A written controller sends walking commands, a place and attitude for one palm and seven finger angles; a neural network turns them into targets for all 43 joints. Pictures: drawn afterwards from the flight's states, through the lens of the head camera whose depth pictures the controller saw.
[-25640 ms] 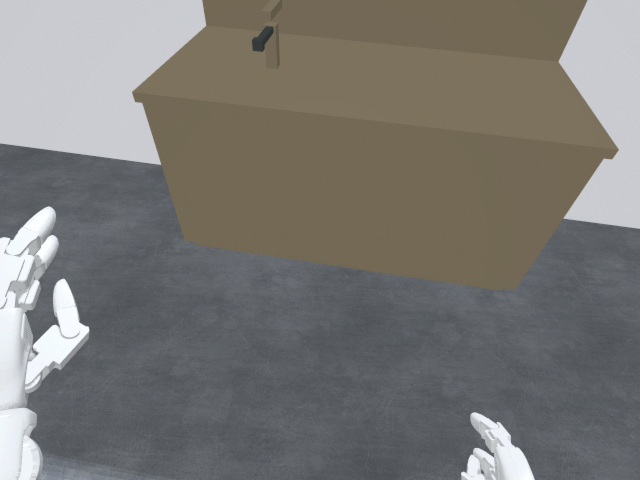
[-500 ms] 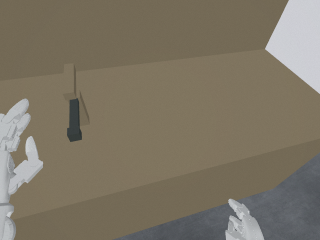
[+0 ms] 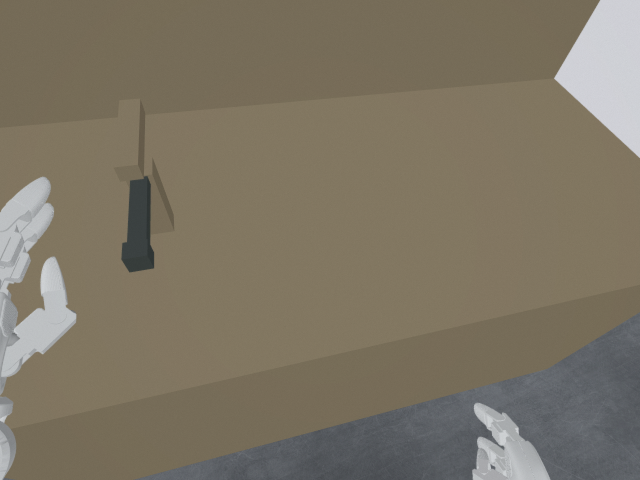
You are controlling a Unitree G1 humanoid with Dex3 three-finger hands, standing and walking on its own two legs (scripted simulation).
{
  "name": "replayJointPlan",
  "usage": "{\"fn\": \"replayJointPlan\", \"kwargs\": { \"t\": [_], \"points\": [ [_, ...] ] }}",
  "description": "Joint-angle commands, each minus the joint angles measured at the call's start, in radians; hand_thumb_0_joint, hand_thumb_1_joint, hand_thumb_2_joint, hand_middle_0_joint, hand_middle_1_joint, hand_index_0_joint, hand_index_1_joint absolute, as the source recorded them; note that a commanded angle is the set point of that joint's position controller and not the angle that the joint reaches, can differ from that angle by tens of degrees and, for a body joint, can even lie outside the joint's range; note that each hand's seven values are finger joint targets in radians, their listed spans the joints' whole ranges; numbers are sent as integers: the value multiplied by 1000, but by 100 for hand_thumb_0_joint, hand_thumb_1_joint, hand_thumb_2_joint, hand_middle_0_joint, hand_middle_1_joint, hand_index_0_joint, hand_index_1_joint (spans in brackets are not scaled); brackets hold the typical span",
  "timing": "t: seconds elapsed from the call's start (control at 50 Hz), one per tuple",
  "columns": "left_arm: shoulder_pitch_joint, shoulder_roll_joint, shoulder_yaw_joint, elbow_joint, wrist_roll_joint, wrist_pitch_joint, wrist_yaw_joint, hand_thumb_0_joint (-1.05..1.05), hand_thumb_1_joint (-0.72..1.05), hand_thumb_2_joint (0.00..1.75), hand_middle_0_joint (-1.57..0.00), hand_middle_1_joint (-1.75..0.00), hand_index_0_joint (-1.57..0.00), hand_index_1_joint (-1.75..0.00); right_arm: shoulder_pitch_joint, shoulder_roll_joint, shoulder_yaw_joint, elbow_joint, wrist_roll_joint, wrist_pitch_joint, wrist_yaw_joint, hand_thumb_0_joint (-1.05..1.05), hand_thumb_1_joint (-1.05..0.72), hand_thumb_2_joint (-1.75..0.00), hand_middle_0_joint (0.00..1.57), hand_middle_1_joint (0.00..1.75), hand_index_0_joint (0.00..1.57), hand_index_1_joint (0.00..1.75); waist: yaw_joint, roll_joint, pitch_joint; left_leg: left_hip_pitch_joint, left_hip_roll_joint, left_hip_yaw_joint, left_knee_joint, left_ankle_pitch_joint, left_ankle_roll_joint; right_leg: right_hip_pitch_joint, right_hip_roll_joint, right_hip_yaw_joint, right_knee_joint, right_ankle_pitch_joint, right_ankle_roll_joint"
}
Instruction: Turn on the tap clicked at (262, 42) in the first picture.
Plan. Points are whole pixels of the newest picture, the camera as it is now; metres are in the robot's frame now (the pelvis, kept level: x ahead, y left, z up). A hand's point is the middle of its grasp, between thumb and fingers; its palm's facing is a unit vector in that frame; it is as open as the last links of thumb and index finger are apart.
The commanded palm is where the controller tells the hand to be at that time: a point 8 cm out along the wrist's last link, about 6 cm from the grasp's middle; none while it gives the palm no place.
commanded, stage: come to a stop and stand still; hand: left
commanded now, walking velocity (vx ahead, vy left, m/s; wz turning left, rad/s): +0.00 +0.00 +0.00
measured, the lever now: (138, 255) +0.34 +0.25 +0.07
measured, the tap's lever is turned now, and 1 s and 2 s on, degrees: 0 0 0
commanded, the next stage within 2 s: look again from close up in 0.96 s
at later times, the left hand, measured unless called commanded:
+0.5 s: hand (39, 300) +0.23 +0.27 +0.16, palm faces +0.39 -0.85 -0.35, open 7.4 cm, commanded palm +0.17 +0.29 +0.18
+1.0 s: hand (37, 305) +0.22 +0.27 +0.17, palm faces +0.37 -0.86 -0.35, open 7.4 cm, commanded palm +0.17 +0.30 +0.18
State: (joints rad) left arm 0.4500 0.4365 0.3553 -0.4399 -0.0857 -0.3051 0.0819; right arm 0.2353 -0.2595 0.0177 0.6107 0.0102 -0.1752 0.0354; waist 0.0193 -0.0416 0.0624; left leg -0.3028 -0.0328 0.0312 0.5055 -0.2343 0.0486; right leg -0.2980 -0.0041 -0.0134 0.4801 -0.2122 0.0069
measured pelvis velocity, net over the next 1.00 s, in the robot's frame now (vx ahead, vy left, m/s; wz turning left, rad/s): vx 0.00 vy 0.02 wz -0.01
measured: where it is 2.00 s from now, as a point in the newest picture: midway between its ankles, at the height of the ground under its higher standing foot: outside the picture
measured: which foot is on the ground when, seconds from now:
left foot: down 0.00-1.00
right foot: down 0.00-1.00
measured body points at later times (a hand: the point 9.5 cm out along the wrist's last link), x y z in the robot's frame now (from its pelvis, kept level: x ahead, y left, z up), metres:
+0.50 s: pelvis +0.01 +0.01 +0.00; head +0.03 +0.03 +0.45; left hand +0.20 +0.31 +0.18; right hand +0.18 -0.20 -0.07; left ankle +0.02 +0.08 -0.74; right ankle +0.02 -0.13 -0.74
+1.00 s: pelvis +0.00 +0.02 +0.00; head +0.02 +0.04 +0.45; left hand +0.20 +0.31 +0.18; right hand +0.18 -0.20 -0.07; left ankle +0.02 +0.08 -0.74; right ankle +0.02 -0.13 -0.74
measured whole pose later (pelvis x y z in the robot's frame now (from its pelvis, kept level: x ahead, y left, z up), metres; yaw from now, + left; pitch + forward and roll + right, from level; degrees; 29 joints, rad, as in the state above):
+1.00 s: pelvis +0.00 +0.02 +0.00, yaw -1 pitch -1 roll -1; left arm 0.42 0.36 0.36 -0.45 -0.05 -0.25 0.09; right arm 0.21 -0.19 0.03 0.58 0.01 -0.14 -0.02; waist 0.03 -0.03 0.06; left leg -0.21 -0.04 0.05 0.46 -0.23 0.07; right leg -0.19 -0.01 0.00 0.39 -0.18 0.03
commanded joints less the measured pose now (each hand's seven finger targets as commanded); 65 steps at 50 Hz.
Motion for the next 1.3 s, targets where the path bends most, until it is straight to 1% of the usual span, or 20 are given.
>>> {"fn": "replayJointPlan", "kwargs": {
  "t": [0.0, 0.04, 0.06, 0.08, 0.1, 0.12, 0.14, 0.18, 0.22, 0.24, 0.3, 0.34, 0.44, 0.56, 0.74, 0.86, 1.04, 1.06, 1.14, 1.28],
  "points": [
    [-172, 247, 190, -259, -25, -74, 39, 0, 90, 90, -20, -30, -20, -30, -63, -108, -46, -126, 6, -62, -22, 0, -90, -90, 20, 30, 20, 30, 16, 133, -249, 89, 88, -120, -45, 222, -37, 109, -118, 91, -20, 259, -47],
    [-177, 254, 189, -307, -27, -68, 36, 0, 90, 90, -20, -30, -20, -30, -90, -107, -45, -129, 19, -71, -19, 0, -90, -90, 20, 30, 20, 30, 15, 159, -280, 140, 100, -138, -48, 304, -45, 95, -111, 86, 10, 243, -44],
    [-1009, 868, 670, -526, 168, -154, 17, 0, 90, 90, -20, -30, -20, -30, 44, -60, -51, -96, -61, -111, -25, 0, -90, -90, 20, 30, 20, 30, 49, 93, -198, 47, 114, -60, 33, 208, -21, -15, -75, 173, -101, 86, -44],
    [-406, 233, 232, 36, 57, -94, -29, 0, 90, 90, -20, -30, -20, -30, -78, 8, -21, -74, -32, -106, -29, 0, -90, -90, 20, 30, 20, 30, 6, 46, -256, 120, 56, -78, -17, 112, -32, 20, -99, 161, -97, 81, -91],
    [-256, 122, 134, -30, 44, -76, -35, 0, 90, 90, -20, -30, -20, -30, -35, -72, -70, -146, -2, -117, -28, 0, -90, -90, 20, 30, 20, 30, 28, 157, -259, 166, 60, -48, -38, 121, -42, 85, -81, 214, -102, 125, -73],
    [-237, 96, 83, -163, 27, -82, -30, 0, 90, 90, -20, -30, -20, -30, -41, -80, -76, -140, 2, -115, -21, 0, -90, -90, 20, 30, 20, 30, 16, 212, -258, 155, 75, -67, -86, 118, -36, 122, -78, 168, -71, 96, -60],
    [-128, -10, 13, -150, 12, -65, -26, 0, 90, 90, -20, -30, -20, -30, -85, -61, -68, -145, 18, -119, -9, 0, -90, -90, 20, 30, 20, 30, 17, 268, -250, 178, 115, -78, -119, 183, -25, 115, -44, 95, 6, 99, -46],
    [-93, 51, 50, -176, 24, -46, -6, 0, 90, 90, -20, -30, -20, -30, -78, -79, -72, -162, 14, -98, -4, 0, -90, -90, 20, 30, 20, 30, 24, 212, -172, 17, 162, -115, -176, 128, -17, 162, -32, 43, 57, 48, -23],
    [-65, 99, 115, -129, 26, -34, 12, 0, 90, 90, -20, -30, -20, -30, -78, -68, -68, -173, 15, -78, -15, 0, -90, -90, 20, 30, 20, 30, 26, 56, -132, -83, 156, -116, -190, -16, -13, 201, -38, 45, 29, 33, -15],
    [-59, 144, 175, -139, 21, -30, 24, 0, 90, 90, -20, -30, -20, -30, -107, -65, -62, -172, 21, -67, -20, 0, -90, -90, 20, 30, 20, 30, 25, 36, -142, -72, 143, -100, -187, -21, -16, 205, -33, 34, 23, 46, -11],
    [-110, 142, 181, -146, 9, -37, 20, 0, 90, 90, -20, -30, -20, -30, -100, -54, -56, -192, 17, -56, -48, 0, -90, -90, 20, 30, 20, 30, 11, -27, -133, -37, 120, -106, -162, -42, -19, 172, -51, 58, -39, 50, -14],
    [-159, 173, 205, -205, 7, -42, 24, 0, 90, 90, -20, -30, -20, -30, -128, -50, -47, -192, 15, -57, -59, 0, -90, -90, 20, 30, 20, 30, 7, 50, -140, 7, 111, -103, -159, -14, -20, 157, -53, 65, -52, 75, -18],
    [-177, 92, 113, -222, 13, -37, 20, 0, 90, 90, -20, -30, -20, -30, -127, -45, -42, -177, 16, -77, -62, 0, -90, -90, 20, 30, 20, 30, 7, 125, -180, 99, 102, -82, -126, 134, -33, 169, -60, 65, -62, 174, -23],
    [-163, 52, 67, -159, 26, -19, 25, 0, 90, 90, -20, -30, -20, -30, -114, -60, -49, -161, 9, -57, -60, 0, -90, -90, 20, 30, 20, 30, 3, 75, -158, 94, 106, -87, -138, 166, -43, 170, -54, 55, -84, 187, -19],
    [-106, 107, 131, -245, 27, -18, 33, 0, 90, 90, -20, -30, -20, -30, -132, -56, -50, -189, 13, -34, -67, 0, -90, -90, 20, 30, 20, 30, 8, 118, -162, 74, 113, -93, -162, 141, -49, 209, -48, 44, -79, 188, -19],
    [-94, 68, 93, -206, 27, -10, 24, 0, 90, 90, -20, -30, -20, -30, -115, -64, -49, -182, 6, -26, -69, 0, -90, -90, 20, 30, 20, 30, 2, 108, -150, 65, 118, -91, -179, 129, -53, 200, -40, 33, -90, 172, -15],
    [-139, 98, 110, -239, 40, 2, 31, 0, 90, 90, -20, -30, -20, -30, -135, -62, -48, -183, 11, -25, -73, 0, -90, -90, 20, 30, 20, 30, 5, 114, -134, 45, 116, -97, -199, 7, -44, 205, -40, 47, -108, 119, -13],
    [-137, 63, 79, -216, 38, -1, 26, 0, 90, 90, -20, -30, -20, -30, -123, -64, -46, -179, 5, -22, -73, 0, -90, -90, 20, 30, 20, 30, 2, 104, -130, 30, 113, -101, -206, -5, -39, 207, -36, 39, -111, 106, -14],
    [-116, 111, 127, -255, 42, -1, 33, 0, 90, 90, -20, -30, -20, -30, -135, -60, -49, -185, 11, -27, -74, 0, -90, -90, 20, 30, 20, 30, 7, 118, -147, 44, 115, -102, -197, 27, -42, 225, -40, 39, -100, 137, -13],
    [-84, 74, 98, -217, 36, 6, 24, 0, 90, 90, -20, -30, -20, -30, -116, -67, -55, -182, 7, -19, -73, 0, -90, -90, 20, 30, 20, 30, 2, 91, -138, 52, 112, -101, -191, 58, -43, 210, -42, 45, -118, 149, -17]
  ]
}}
